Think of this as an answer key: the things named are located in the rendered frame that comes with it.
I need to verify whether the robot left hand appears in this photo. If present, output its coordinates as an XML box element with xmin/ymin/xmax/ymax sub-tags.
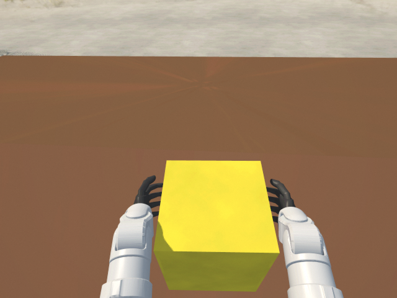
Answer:
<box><xmin>134</xmin><ymin>175</ymin><xmax>163</xmax><ymax>217</ymax></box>

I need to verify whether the right robot forearm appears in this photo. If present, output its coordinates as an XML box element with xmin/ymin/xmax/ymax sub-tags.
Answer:
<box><xmin>278</xmin><ymin>207</ymin><xmax>344</xmax><ymax>298</ymax></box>

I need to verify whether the robot right hand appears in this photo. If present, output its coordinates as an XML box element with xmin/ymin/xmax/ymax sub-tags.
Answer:
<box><xmin>266</xmin><ymin>179</ymin><xmax>295</xmax><ymax>223</ymax></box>

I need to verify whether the carton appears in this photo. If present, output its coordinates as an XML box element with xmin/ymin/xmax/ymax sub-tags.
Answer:
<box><xmin>153</xmin><ymin>160</ymin><xmax>280</xmax><ymax>292</ymax></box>

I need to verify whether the left robot forearm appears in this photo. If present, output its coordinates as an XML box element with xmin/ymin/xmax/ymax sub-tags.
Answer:
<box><xmin>100</xmin><ymin>203</ymin><xmax>154</xmax><ymax>298</ymax></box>

